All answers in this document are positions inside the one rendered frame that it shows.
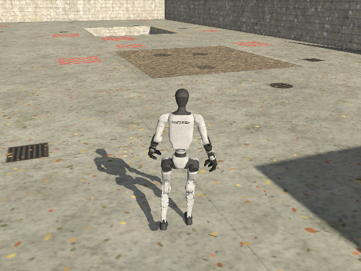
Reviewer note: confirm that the robot right upper arm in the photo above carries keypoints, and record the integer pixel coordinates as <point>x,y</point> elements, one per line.
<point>202,128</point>

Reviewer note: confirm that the robot right thigh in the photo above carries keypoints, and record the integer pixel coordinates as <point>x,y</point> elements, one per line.
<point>193,167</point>

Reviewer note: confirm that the robot left forearm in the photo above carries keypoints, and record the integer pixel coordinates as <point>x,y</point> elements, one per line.
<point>153,145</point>

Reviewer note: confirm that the robot right forearm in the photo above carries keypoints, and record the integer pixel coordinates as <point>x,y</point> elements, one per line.
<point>209,150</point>

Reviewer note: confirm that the left robot hand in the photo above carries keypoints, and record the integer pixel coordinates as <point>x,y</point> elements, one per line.
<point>151,154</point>

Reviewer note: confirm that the right robot hand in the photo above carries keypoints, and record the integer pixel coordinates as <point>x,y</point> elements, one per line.
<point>213,163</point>

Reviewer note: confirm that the left robot foot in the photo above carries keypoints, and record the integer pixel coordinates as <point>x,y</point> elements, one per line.
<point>163,225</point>

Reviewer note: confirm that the robot left upper arm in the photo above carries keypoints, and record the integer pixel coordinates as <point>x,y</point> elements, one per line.
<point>160,127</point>

